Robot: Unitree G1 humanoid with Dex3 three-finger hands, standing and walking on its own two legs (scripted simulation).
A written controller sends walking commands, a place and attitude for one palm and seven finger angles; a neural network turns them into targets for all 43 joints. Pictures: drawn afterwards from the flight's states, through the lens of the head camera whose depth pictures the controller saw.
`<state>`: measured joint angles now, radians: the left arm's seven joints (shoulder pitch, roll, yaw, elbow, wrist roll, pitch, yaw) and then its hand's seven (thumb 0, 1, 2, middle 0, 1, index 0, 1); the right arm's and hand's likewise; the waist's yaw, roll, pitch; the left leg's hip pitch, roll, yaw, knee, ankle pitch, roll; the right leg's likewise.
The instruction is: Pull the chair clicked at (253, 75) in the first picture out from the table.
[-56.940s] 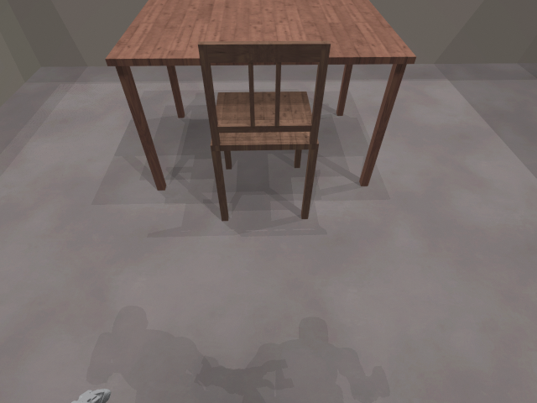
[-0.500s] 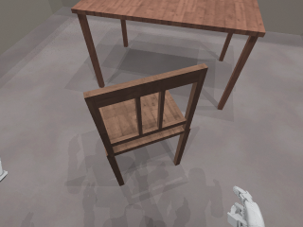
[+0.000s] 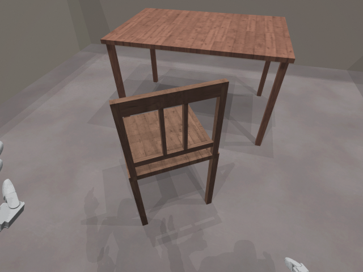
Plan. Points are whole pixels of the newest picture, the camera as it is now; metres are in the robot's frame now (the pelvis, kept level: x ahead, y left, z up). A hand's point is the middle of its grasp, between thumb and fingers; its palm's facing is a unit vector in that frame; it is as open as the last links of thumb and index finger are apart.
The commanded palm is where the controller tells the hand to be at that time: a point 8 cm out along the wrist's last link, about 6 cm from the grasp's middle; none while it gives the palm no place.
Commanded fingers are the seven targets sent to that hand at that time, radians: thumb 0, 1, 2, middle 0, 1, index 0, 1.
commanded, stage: stop stepping back and stand still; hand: left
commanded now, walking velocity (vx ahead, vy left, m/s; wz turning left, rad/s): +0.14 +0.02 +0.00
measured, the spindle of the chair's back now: (162, 132) +0.64 +0.09 -0.10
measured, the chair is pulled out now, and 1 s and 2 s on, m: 0.51 0.51 0.51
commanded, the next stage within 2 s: let the arm hang, fingers relaxed in 0.54 s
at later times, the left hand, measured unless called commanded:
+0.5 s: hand (24, 232) +0.16 +0.26 +0.13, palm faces +0.42 -0.82 -0.39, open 7.4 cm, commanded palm +0.11 +0.30 +0.18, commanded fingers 0.00 0.90 0.90 -0.20 -0.30 -0.20 -0.30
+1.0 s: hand out of the picture +0.05 +0.18 -0.17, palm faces +0.10 -0.99 -0.13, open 6.8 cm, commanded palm none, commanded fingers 0.00 0.90 0.90 -0.20 -0.30 -0.20 -0.30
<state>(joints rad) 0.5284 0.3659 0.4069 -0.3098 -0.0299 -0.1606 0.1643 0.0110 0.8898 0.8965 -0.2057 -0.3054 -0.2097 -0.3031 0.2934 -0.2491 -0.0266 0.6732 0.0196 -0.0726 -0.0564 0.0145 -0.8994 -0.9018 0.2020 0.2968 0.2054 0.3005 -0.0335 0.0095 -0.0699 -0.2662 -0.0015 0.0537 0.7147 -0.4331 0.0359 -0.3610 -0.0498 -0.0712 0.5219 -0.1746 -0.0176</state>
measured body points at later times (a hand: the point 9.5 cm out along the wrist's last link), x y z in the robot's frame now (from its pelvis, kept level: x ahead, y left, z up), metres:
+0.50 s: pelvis -0.03 +0.00 +0.00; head -0.04 +0.00 +0.45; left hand +0.13 +0.30 +0.15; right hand +0.11 -0.24 -0.09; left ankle -0.01 +0.12 -0.73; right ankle -0.02 -0.10 -0.73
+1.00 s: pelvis -0.03 +0.01 +0.00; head +0.00 +0.04 +0.45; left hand +0.04 +0.23 -0.15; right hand +0.03 -0.23 -0.13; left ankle +0.00 +0.12 -0.73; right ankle -0.02 -0.10 -0.73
